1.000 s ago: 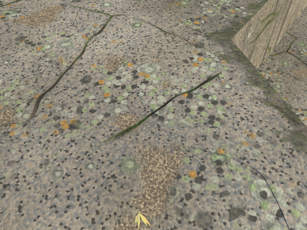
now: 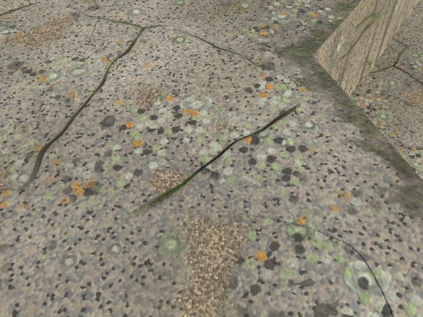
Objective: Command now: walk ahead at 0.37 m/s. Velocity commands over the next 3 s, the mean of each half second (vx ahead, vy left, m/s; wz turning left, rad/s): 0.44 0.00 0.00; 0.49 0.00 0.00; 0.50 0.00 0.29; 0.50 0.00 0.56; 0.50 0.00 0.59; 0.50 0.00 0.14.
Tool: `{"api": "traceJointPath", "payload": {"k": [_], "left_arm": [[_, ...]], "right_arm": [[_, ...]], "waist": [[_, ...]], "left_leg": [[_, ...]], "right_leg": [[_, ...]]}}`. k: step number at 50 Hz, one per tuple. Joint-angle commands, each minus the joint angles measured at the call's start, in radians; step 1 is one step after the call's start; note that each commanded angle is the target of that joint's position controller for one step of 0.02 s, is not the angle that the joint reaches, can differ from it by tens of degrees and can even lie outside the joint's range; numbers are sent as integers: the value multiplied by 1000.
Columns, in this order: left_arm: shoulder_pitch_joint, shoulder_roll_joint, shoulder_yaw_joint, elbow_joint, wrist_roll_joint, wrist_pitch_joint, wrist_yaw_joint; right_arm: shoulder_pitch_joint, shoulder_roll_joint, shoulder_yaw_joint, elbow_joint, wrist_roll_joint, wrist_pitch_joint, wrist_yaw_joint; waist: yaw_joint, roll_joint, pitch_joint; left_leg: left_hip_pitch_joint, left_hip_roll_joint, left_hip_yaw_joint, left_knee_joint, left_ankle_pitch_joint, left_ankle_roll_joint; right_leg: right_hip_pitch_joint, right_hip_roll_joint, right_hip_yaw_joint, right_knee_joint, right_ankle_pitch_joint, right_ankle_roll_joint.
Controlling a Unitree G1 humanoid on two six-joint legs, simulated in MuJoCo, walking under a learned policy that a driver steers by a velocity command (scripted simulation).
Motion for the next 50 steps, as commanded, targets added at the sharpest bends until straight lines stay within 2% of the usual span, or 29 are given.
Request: {"api": "traceJointPath", "payload": {"k": [1,3,4,5,6,7,8,9,11,13,17,21,26,28,29,30,31,32,33,34,35,36,37,38,39,41,43,46,50], "left_arm": [[-82,31,11,-94,-9,-15,-9],[61,42,25,-55,-15,-19,-4],[201,78,47,-5,-13,-26,4],[370,156,74,30,5,-35,16],[466,260,92,38,16,-33,18],[347,212,76,27,-2,-20,16],[219,181,64,-10,-5,-21,14],[153,140,50,-25,-6,-29,8],[128,85,28,-21,-7,-46,12],[184,75,19,1,-6,-60,20],[265,90,13,15,-6,-68,25],[316,80,5,18,-7,-72,26],[364,95,7,35,-3,-76,34],[350,108,11,38,2,-75,38],[333,119,14,36,3,-75,40],[319,134,19,36,6,-72,42],[303,145,22,35,6,-66,41],[295,138,19,28,-2,-63,39],[340,60,0,-7,-34,-62,27],[386,65,12,-6,-44,-61,21],[291,105,23,-30,-25,-56,23],[210,99,21,-51,-15,-62,20],[185,79,21,-53,-11,-61,17],[184,70,23,-56,7,-50,13],[208,50,21,-47,16,-35,7],[194,44,22,-55,19,-16,-1],[114,54,24,-85,18,-5,-7],[-33,70,23,-138,12,0,-12],[-178,54,11,-186,1,-6,-15]], "right_arm": [[5,-116,-16,-33,2,-22,3],[-39,-132,-17,-45,10,-28,10],[-31,-126,-13,-43,8,-32,16],[-44,-106,-4,-60,10,-35,23],[11,-14,11,-103,25,-34,30],[-68,-71,-5,-123,2,-29,38],[-133,-74,-8,-154,3,-28,46],[-166,-66,-9,-161,6,-32,50],[-128,-44,-13,-150,-5,-16,52],[-133,-43,-19,-155,-7,3,56],[-312,-58,-28,-215,-5,21,65],[-506,-46,-23,-283,1,17,70],[-623,-49,-22,-329,7,8,69],[-615,-61,-27,-336,6,1,65],[-578,-70,-33,-328,6,-3,60],[-499,-86,-43,-305,5,-9,53],[-356,-103,-56,-258,4,-17,45],[-194,-140,-74,-206,-11,-25,36],[-46,-240,-101,-188,-36,-28,27],[-70,-262,-108,-184,-14,-13,42],[-198,-231,-98,-203,7,-9,48],[-274,-159,-78,-216,12,-15,51],[-308,-114,-64,-213,9,-23,51],[-300,-77,-51,-196,11,-30,45],[-285,-63,-43,-184,10,-36,40],[-227,-84,-43,-163,13,-50,34],[-193,-114,-46,-155,15,-55,33],[-137,-111,-39,-148,16,-52,34],[-69,-111,-32,-135,16,-53,32]], "waist": [[35,77,182],[112,65,128],[164,15,54],[237,-83,-40],[214,-317,-143],[153,-179,-65],[105,-113,34],[81,-47,76],[21,-61,71],[9,-72,70],[31,-76,111],[69,-85,131],[94,-107,132],[78,-110,121],[56,-115,97],[21,-123,50],[-37,-111,-25],[-97,-90,-114],[-113,67,-256],[-66,168,-336],[-18,55,-198],[-6,-4,-81],[27,-30,-13],[55,-12,15],[74,1,18],[86,7,25],[84,11,51],[53,19,85],[14,32,94]], "left_leg": [[-170,267,-159,-83,235,163],[-283,235,-91,69,455,130],[-324,188,-41,253,572,107],[-460,123,25,546,469,68],[-671,-38,55,943,-128,28],[-732,20,-100,1052,-112,56],[-760,70,-95,1062,-13,70],[-728,105,-95,1008,64,72],[-628,133,-89,917,96,55],[-617,127,-66,877,114,41],[-760,138,-32,753,209,11],[-790,118,5,535,305,-10],[-730,78,41,353,328,24],[-682,59,50,310,278,54],[-618,34,60,294,241,73],[-521,3,69,282,204,92],[-369,-30,83,228,219,110],[-132,22,32,200,234,136],[156,304,-337,168,89,222],[235,453,-747,11,74,311],[107,409,-627,-12,5,275],[-41,376,-497,-45,43,246],[-149,328,-400,-80,112,208],[-219,287,-328,-98,178,179],[-256,263,-275,-109,224,165],[-265,245,-222,-121,334,167],[-255,234,-183,-146,352,170],[-208,217,-147,-169,392,164],[-141,201,-96,-157,507,148]], "right_leg": [[-29,19,-34,-89,49,-12],[237,82,-82,-173,114,-34],[413,110,-86,-216,103,-48],[603,-43,112,-306,-40,-89],[703,-352,681,-555,-283,-208],[572,-341,777,-633,-398,-202],[456,-331,647,-619,-366,-184],[363,-287,526,-635,-201,-165],[277,-208,351,-644,6,-126],[278,-183,268,-647,154,-129],[340,-173,204,-686,227,-145],[398,-152,139,-682,380,-144],[506,-168,95,-634,569,-140],[556,-183,81,-580,704,-131],[571,-184,67,-519,848,-120],[581,-181,56,-418,985,-107],[568,-159,36,-251,1033,-92],[434,-123,16,-39,876,-76],[140,-21,-36,327,445,-38],[-69,125,56,593,-157,-28],[-151,45,129,626,-74,-43],[-159,8,125,576,1,-45],[-125,-27,121,504,44,-46],[-83,-48,121,447,61,-40],[-43,-55,116,414,67,-31],[-49,-56,95,374,84,-15],[-119,-70,76,314,140,3],[-214,-82,51,180,242,28],[-199,-52,10,-33,338,33]]}}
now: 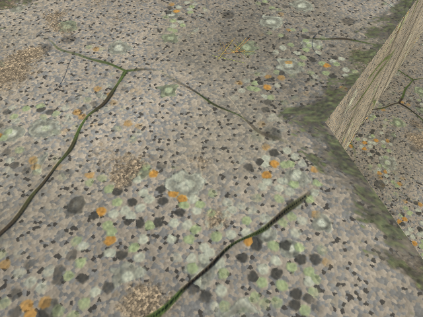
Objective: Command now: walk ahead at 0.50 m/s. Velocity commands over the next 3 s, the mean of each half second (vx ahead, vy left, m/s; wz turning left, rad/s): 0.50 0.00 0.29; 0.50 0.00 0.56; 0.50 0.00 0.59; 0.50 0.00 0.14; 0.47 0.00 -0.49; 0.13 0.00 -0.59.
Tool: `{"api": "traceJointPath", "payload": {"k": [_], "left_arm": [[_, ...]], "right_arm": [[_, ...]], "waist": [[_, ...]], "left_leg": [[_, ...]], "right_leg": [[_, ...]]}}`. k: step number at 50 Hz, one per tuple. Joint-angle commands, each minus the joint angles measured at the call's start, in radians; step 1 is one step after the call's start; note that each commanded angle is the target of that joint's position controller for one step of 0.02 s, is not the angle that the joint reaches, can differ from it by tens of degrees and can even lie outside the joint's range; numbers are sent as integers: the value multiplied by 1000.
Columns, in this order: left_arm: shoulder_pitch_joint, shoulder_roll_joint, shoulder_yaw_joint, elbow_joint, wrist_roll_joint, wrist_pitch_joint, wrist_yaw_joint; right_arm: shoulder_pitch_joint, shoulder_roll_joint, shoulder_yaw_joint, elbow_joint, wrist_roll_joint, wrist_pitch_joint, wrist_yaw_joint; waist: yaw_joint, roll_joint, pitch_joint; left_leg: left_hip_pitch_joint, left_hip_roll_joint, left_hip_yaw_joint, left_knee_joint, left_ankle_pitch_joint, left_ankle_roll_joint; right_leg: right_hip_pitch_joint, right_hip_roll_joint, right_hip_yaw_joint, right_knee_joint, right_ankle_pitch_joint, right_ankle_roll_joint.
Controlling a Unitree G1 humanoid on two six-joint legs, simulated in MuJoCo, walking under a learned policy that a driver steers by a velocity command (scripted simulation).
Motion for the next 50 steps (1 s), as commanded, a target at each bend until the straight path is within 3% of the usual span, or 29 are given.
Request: {"api": "traceJointPath", "payload": {"k": [1,4,6,8,9,10,11,12,13,14,15,17,20,22,27,31,34,36,37,38,39,40,41,42,43,45,46,50], "left_arm": [[-104,24,-4,-76,-7,-10,-2],[-175,36,-3,-106,-7,-18,-1],[-181,50,2,-121,-7,-28,1],[-83,70,13,-99,-9,-42,10],[45,88,25,-58,-7,-50,18],[215,126,41,-7,9,-63,29],[361,228,66,4,40,-70,42],[346,273,77,-1,32,-58,29],[240,193,61,-20,9,-46,24],[147,123,40,-36,0,-50,22],[110,90,31,-37,1,-55,21],[128,56,20,-15,-7,-66,34],[195,75,23,8,-17,-88,40],[227,84,24,14,-14,-91,43],[288,86,18,31,-11,-91,48],[350,116,24,53,-10,-81,59],[351,140,30,58,-6,-65,67],[334,172,39,54,-3,-51,70],[326,188,44,48,-4,-40,68],[308,196,46,35,-9,-32,60],[297,163,38,2,-12,-32,55],[284,87,31,-83,-23,-41,36],[162,151,37,-117,-14,-55,30],[127,131,29,-131,-26,-67,25],[156,128,29,-112,-25,-73,29],[189,119,27,-102,12,-39,29],[192,117,28,-105,21,-21,24],[75,112,23,-158,20,10,13]], "right_arm": [[64,-120,-14,-27,1,-13,-6],[106,-123,-14,-10,-6,-10,-12],[97,-139,-18,-8,-12,-6,-19],[46,-164,-25,-19,-15,-2,-23],[24,-174,-28,-24,-13,1,-20],[8,-162,-24,-34,-3,2,-16],[38,-89,-6,-74,26,2,-9],[143,-48,-5,-70,47,11,-13],[53,-131,-27,-71,21,24,-18],[-23,-120,-29,-92,13,23,-10],[-50,-95,-28,-98,9,27,-5],[-39,-74,-33,-99,-14,53,10],[-90,-58,-35,-127,-18,79,25],[-160,-62,-35,-154,-19,87,33],[-344,-63,-23,-224,-16,85,51],[-463,-64,-12,-278,-21,82,61],[-459,-83,-19,-291,-24,82,59],[-369,-109,-33,-272,-27,84,49],[-283,-128,-44,-249,-27,79,44],[-153,-157,-61,-209,-34,69,34],[-47,-250,-91,-188,-45,63,21],[-110,-346,-112,-219,-26,73,20],[-85,-337,-108,-219,-7,86,16],[-130,-291,-94,-212,-3,85,7],[-170,-238,-80,-211,2,77,5],[-222,-194,-62,-224,11,56,-5],[-211,-194,-59,-224,16,45,-5],[-117,-239,-65,-213,18,29,0]], "waist": [[-5,106,72],[-26,111,85],[-11,111,85],[45,119,38],[99,108,-29],[165,75,-131],[185,-63,-286],[129,-201,-375],[98,-37,-249],[77,4,-111],[55,7,-52],[20,-36,-14],[6,-33,-3],[12,-29,14],[40,-26,58],[72,-29,76],[52,-44,53],[9,-71,-7],[-22,-72,-60],[-84,-34,-131],[-127,67,-218],[-42,279,-258],[-77,95,-220],[-43,61,-113],[7,-7,-39],[65,5,-37],[71,18,-45],[43,55,-22]], "left_leg": [[-26,264,-131,-80,374,98],[64,293,-140,-42,443,107],[117,316,-162,10,538,108],[111,309,-159,128,743,86],[87,282,-147,269,802,71],[-39,234,-121,471,668,52],[-303,139,-71,801,255,21],[-538,17,-92,1046,-345,9],[-586,96,-164,1097,-246,21],[-590,130,-162,1059,-156,20],[-565,159,-157,1020,-107,18],[-518,184,-146,981,-73,4],[-577,191,-126,969,-6,-8],[-648,201,-115,940,63,-16],[-685,184,-58,688,206,-28],[-654,161,18,515,189,-1],[-577,107,64,455,77,46],[-464,41,93,441,-32,89],[-370,9,93,408,-67,111],[-183,-14,67,313,-31,139],[51,166,-185,262,-125,194],[283,418,-765,127,-101,343],[238,424,-753,63,-31,335],[138,408,-621,59,40,306],[11,360,-524,45,177,257],[-99,265,-397,33,307,207],[-116,246,-378,30,354,203],[-126,200,-350,9,397,172]], "right_leg": [[-8,33,-49,-129,71,1],[-9,52,-55,-206,45,-20],[8,66,-45,-246,-16,-38],[166,112,-53,-300,-92,-62],[323,143,-66,-353,-83,-77],[575,98,-27,-386,-37,-100],[865,-181,287,-410,-142,-157],[977,-360,642,-527,-152,-239],[835,-301,559,-555,-272,-196],[673,-260,409,-599,-266,-162],[578,-217,303,-636,-207,-131],[486,-163,156,-666,-101,-93],[494,-152,49,-681,41,-89],[514,-145,-9,-689,83,-86],[559,-121,-131,-684,208,-77],[664,-154,-191,-660,314,-81],[745,-168,-240,-555,601,-79],[779,-173,-262,-384,843,-78],[770,-175,-261,-236,853,-79],[683,-160,-273,-15,723,-58],[448,-120,-267,288,318,-25],[2,129,-161,644,-479,40],[-103,91,27,650,-409,32],[-125,46,40,591,-317,24],[-66,10,42,482,-267,23],[49,-17,54,373,-249,44],[70,-16,50,345,-248,55],[-6,-7,21,213,-140,89]]}}
Over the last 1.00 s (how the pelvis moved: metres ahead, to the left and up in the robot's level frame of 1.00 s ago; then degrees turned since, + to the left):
0.52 -0.01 0.01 0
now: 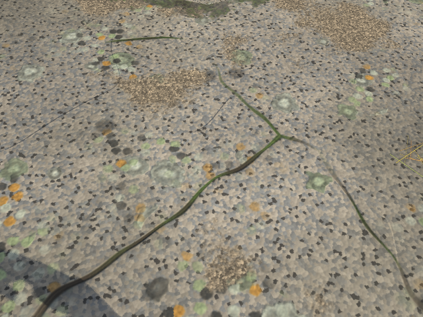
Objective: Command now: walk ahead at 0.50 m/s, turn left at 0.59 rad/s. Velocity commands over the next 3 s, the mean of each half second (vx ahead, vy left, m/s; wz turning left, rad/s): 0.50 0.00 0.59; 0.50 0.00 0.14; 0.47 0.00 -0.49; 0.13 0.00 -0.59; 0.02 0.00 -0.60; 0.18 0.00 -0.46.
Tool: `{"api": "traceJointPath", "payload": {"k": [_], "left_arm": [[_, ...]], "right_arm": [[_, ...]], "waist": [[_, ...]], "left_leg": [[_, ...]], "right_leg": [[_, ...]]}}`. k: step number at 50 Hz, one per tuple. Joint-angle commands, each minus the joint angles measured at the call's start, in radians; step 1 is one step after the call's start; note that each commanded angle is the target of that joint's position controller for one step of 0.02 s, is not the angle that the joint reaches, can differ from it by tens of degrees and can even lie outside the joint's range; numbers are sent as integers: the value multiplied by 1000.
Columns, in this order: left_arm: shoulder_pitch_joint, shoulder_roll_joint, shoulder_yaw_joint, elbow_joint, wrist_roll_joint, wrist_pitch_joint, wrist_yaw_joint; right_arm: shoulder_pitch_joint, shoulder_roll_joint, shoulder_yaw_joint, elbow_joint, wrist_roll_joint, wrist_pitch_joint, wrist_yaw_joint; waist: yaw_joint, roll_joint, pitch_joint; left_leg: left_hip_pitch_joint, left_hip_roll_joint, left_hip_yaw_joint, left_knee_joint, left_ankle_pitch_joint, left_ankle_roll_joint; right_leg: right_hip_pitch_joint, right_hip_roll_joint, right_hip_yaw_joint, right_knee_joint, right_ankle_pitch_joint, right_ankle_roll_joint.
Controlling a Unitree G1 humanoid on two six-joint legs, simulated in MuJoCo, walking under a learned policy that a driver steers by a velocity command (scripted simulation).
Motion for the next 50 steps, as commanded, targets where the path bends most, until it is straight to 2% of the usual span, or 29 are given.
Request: {"api": "traceJointPath", "payload": {"k": [1,5,11,13,14,15,16,17,18,19,20,21,23,25,28,31,34,36,38,40,41,42,43,44,45,46,47,49,50], "left_arm": [[7,73,13,-55,2,19,-5],[-130,84,9,-109,-2,19,-9],[-288,84,-13,-189,-14,-2,-20],[-256,103,-12,-197,-19,-12,-17],[-187,117,-8,-182,-21,-16,-11],[-82,144,3,-151,-23,-22,0],[65,170,15,-113,-24,-32,13],[215,225,29,-100,-2,-41,31],[242,315,47,-110,27,-35,36],[192,267,46,-115,2,-20,27],[110,173,24,-127,-8,-16,25],[67,114,9,-123,-10,-18,21],[83,103,2,-93,-12,-28,22],[117,112,6,-70,-23,-49,13],[155,128,14,-49,-30,-67,8],[190,130,16,-29,-27,-64,8],[224,124,9,-3,-25,-65,-3],[248,149,12,16,-32,-59,-2],[287,168,14,41,-36,-48,-4],[300,194,19,60,-32,-35,-2],[295,200,19,67,-34,-30,-1],[297,179,11,70,-39,-27,-1],[279,121,-8,23,-44,-32,-4],[369,18,-29,-11,-63,-30,-8],[302,131,4,13,-43,-11,7],[257,121,7,3,-48,-13,2],[254,100,5,14,-50,-12,-2],[281,84,10,38,-25,14,-14],[278,73,12,35,-21,24,-20]], "right_arm": [[57,-139,-25,-55,3,-22,-2],[145,-143,-23,-52,0,-18,-5],[212,-156,-21,-56,-14,-14,-19],[183,-173,-25,-68,-17,-15,-27],[140,-184,-28,-80,-16,-16,-28],[108,-199,-31,-90,-17,-20,-23],[81,-207,-32,-95,-11,-26,-12],[84,-152,-18,-119,0,-34,-1],[203,-30,6,-148,34,-29,-4],[213,-125,-1,-138,-4,-18,-13],[148,-141,-6,-128,-19,-7,-10],[93,-131,-3,-132,-23,-2,0],[72,-108,-1,-140,-35,18,22],[59,-91,4,-152,-37,36,37],[-45,-77,11,-200,-41,42,51],[-146,-67,18,-239,-37,40,60],[-229,-29,40,-258,-37,29,67],[-290,-33,46,-274,-42,25,70],[-323,-44,48,-282,-46,19,63],[-299,-59,45,-276,-49,7,51],[-212,-70,38,-248,-53,-4,43],[-55,-100,25,-192,-66,-19,31],[123,-184,3,-163,-90,-27,12],[133,-285,-21,-167,-77,-19,-2],[105,-237,-16,-170,-46,-14,-5],[33,-163,6,-166,-39,-19,-4],[-12,-108,20,-160,-35,-25,0],[-58,-63,33,-156,-24,-37,-5],[-51,-65,32,-150,-24,-46,-7]], "waist": [[7,54,-30],[-44,81,-20],[-87,106,1],[-58,119,-2],[-17,124,-17],[27,122,-66],[101,85,-145],[156,17,-275],[85,-228,-405],[55,-184,-385],[33,-61,-207],[29,7,-113],[8,-65,-56],[0,-81,-58],[9,-65,-42],[24,-59,-23],[43,-59,-8],[53,-65,6],[62,-64,12],[46,-73,-7],[1,-65,-51],[-64,-24,-148],[-132,93,-297],[-81,318,-396],[-97,150,-315],[-55,132,-184],[-25,119,-115],[22,145,-64],[30,150,-62]], "left_leg": [[52,262,-263,-141,373,96],[153,261,-301,-126,385,66],[253,276,-354,-52,499,73],[241,286,-375,-20,549,49],[196,276,-365,18,620,23],[157,255,-356,111,738,-2],[110,205,-322,288,755,-25],[-28,146,-288,540,506,-42],[-331,-12,-168,850,-317,-77],[-435,47,-151,968,-344,-67],[-453,105,-135,972,-243,-72],[-436,141,-117,919,-175,-79],[-387,182,-98,856,-146,-92],[-383,192,-82,843,-126,-95],[-487,217,-74,806,-53,-103],[-550,226,-52,700,45,-116],[-451,200,-28,467,139,-115],[-388,194,34,351,121,-111],[-352,190,65,276,73,-101],[-284,161,73,212,-13,-84],[-169,136,76,146,-13,-71],[53,136,64,95,31,-50],[321,371,-170,83,-54,-6],[514,632,-574,-23,-60,86],[398,593,-531,-32,-44,71],[282,534,-374,-52,15,41],[183,486,-270,-95,75,11],[72,424,-142,-154,93,-29],[49,426,-115,-167,140,-21]], "right_leg": [[-87,12,-32,-84,101,23],[-171,39,-23,-223,202,23],[-147,105,-29,-429,223,-9],[-39,122,-17,-508,204,-34],[86,142,-20,-551,172,-51],[246,174,-31,-565,132,-69],[442,167,-33,-624,172,-90],[686,-4,131,-643,27,-129],[942,-312,572,-696,7,-234],[851,-324,772,-777,-125,-272],[682,-279,608,-810,-177,-251],[562,-216,443,-834,-107,-225],[444,-139,243,-879,53,-186],[426,-131,155,-900,186,-189],[460,-149,61,-934,274,-205],[493,-131,-39,-944,323,-197],[456,-89,-105,-950,339,-186],[465,-94,-105,-954,360,-189],[524,-114,-73,-921,441,-193],[580,-127,-55,-832,596,-188],[586,-110,-66,-718,699,-176],[520,-60,-98,-533,669,-155],[324,-8,-127,-247,328,-131],[-4,151,-124,42,-290,-99],[-55,112,6,122,-247,-115],[-65,77,27,104,-164,-122],[-37,54,18,60,-109,-115],[23,35,7,29,-47,-95],[35,39,1,38,-26,-88]]}}
Over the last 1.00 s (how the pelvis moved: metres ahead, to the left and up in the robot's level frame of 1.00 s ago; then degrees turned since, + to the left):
0.51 0.07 0.00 29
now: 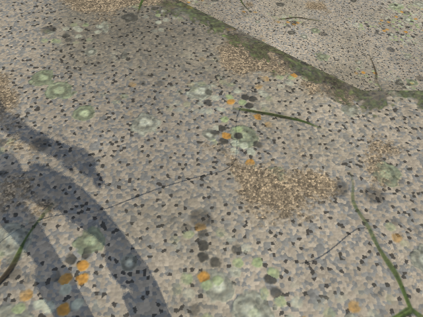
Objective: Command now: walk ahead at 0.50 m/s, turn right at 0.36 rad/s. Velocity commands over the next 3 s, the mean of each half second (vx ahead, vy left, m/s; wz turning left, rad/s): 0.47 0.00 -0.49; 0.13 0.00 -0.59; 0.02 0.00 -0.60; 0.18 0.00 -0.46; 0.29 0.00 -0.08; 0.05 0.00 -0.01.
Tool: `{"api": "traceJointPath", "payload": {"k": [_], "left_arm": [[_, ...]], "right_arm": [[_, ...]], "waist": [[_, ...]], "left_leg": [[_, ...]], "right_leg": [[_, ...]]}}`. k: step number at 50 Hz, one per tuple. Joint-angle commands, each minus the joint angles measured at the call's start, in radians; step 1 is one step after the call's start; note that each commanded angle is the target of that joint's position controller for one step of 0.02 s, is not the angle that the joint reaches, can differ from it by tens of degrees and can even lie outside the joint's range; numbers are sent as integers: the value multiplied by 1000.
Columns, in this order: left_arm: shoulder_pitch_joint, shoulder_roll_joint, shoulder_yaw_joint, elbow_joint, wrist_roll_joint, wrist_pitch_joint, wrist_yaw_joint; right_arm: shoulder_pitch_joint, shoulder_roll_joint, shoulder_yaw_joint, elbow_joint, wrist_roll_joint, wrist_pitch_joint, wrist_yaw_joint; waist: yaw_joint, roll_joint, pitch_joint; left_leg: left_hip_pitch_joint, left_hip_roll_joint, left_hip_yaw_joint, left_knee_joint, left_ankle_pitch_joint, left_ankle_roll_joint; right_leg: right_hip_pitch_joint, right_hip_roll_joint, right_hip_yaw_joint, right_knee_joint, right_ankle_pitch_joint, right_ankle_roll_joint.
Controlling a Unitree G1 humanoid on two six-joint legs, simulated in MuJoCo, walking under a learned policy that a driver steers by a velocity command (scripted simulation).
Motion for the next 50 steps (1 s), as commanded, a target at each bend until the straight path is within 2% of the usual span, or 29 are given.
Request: {"api": "traceJointPath", "payload": {"k": [1,2,5,8,11,14,16,17,18,19,20,21,22,23,24,25,26,27,30,36,41,44,46,47,48,49,50], "left_arm": [[35,51,23,-47,13,18,-15],[4,44,24,-57,15,23,-20],[-91,38,25,-88,19,29,-30],[-189,26,16,-123,20,28,-40],[-294,21,4,-164,25,25,-52],[-346,34,3,-194,30,24,-56],[-320,47,10,-197,32,25,-49],[-270,59,17,-187,32,24,-42],[-176,77,28,-163,31,18,-34],[-23,105,46,-115,38,7,-20],[84,218,81,-93,51,3,-2],[16,320,104,-121,22,10,1],[24,300,102,-126,-5,15,4],[-20,250,88,-117,-8,12,14],[-59,188,70,-115,-10,10,19],[-102,151,58,-119,-18,9,22],[-127,129,49,-130,-18,6,22],[-123,131,47,-132,-17,0,18],[-94,179,59,-130,-7,-7,16],[-30,185,60,-138,-8,22,31],[-5,198,66,-151,6,43,37],[-33,209,70,-167,9,54,36],[-95,212,70,-186,0,58,35],[-140,206,67,-201,-14,55,36],[-115,151,51,-221,-25,49,36],[-5,101,41,-230,-22,55,41],[23,187,59,-200,20,68,47]], "right_arm": [[76,-105,-30,-13,14,-33,-11],[85,-113,-34,-3,18,-40,-13],[127,-114,-39,22,16,-45,-18],[148,-113,-39,42,13,-44,-18],[178,-138,-46,61,13,-41,-23],[216,-162,-53,85,11,-27,-28],[213,-189,-58,91,9,-16,-32],[208,-207,-63,92,8,-8,-34],[202,-224,-68,91,8,4,-33],[189,-229,-68,82,12,12,-31],[204,-168,-52,39,26,9,-26],[196,-114,-46,-31,30,-1,-14],[96,-159,-49,-47,19,-5,-15],[82,-131,-39,-51,34,-13,-18],[100,-125,-37,-33,29,-14,-23],[101,-129,-39,-33,11,1,-25],[128,-130,-40,-28,-5,21,-23],[135,-127,-40,-30,-10,40,-21],[116,-108,-35,-47,-2,64,-19],[-35,-126,-32,-103,6,78,-24],[-102,-145,-27,-133,19,73,-31],[-88,-158,-26,-141,30,64,-38],[-27,-163,-27,-132,32,55,-45],[29,-169,-29,-121,22,46,-52],[71,-234,-43,-124,9,40,-64],[6,-316,-52,-152,17,53,-63],[78,-273,-52,-133,32,67,-53]], "waist": [[-14,133,-27],[-11,124,-12],[-20,104,17],[-34,99,46],[-59,102,71],[-72,94,79],[-52,111,45],[-28,124,7],[14,122,-53],[86,79,-141],[116,-50,-243],[44,-229,-309],[77,-32,-277],[42,0,-170],[-2,54,-88],[-37,51,-54],[-58,31,-65],[-67,27,-82],[-70,15,-110],[-11,-43,-106],[18,-59,-74],[9,-75,-62],[-35,-85,-53],[-76,-69,-58],[-68,73,-121],[8,293,-135],[-17,232,-179]], "left_leg": [[148,264,-199,-268,177,88],[148,262,-167,-284,190,92],[176,259,-87,-304,217,101],[186,242,-6,-302,240,97],[214,254,52,-295,283,89],[306,273,97,-236,426,71],[357,274,133,-118,729,56],[375,274,143,-14,877,51],[371,270,149,146,938,49],[276,248,165,382,813,24],[-13,186,169,719,422,-24],[-370,-51,38,1053,-379,-87],[-442,8,-139,1067,-314,-82],[-442,48,-141,1023,-235,-77],[-395,79,-142,920,-204,-74],[-350,92,-149,854,-199,-78],[-293,92,-149,813,-187,-87],[-269,83,-144,785,-186,-95],[-273,62,-128,691,-129,-110],[-339,42,-149,520,-25,-114],[-330,3,-176,400,-91,-97],[-245,-28,-191,285,-146,-75],[-100,-46,-190,105,-104,-58],[38,-23,-205,-44,19,-44],[196,169,-353,-105,166,5],[291,420,-640,-104,592,147],[261,464,-663,-64,708,243]], "right_leg": [[-173,-44,36,47,84,11],[-205,-49,35,40,117,18],[-298,-60,31,-5,216,32],[-306,-53,6,-155,312,34],[-261,-40,-49,-315,356,11],[-229,-12,-103,-407,277,-33],[-149,47,-147,-436,178,-73],[-85,85,-165,-441,116,-96],[17,127,-170,-467,70,-122],[229,153,-143,-554,109,-153],[506,-55,152,-600,46,-227],[685,-308,709,-732,357,-375],[656,-298,616,-742,592,-363],[542,-284,459,-713,789,-343],[416,-220,350,-716,880,-285],[330,-163,280,-732,887,-246],[277,-137,246,-744,912,-228],[258,-122,233,-746,959,-224],[239,-87,202,-738,1030,-209],[301,-67,274,-708,881,-153],[360,-88,380,-650,861,-166],[359,-82,451,-606,859,-154],[306,-41,483,-575,749,-105],[233,1,476,-524,656,-59],[145,68,380,-361,413,-4],[-59,267,172,-183,-290,37],[-75,205,105,23,-369,50]]}}
Over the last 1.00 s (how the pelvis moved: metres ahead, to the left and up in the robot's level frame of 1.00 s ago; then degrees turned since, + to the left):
0.50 0.10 0.00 19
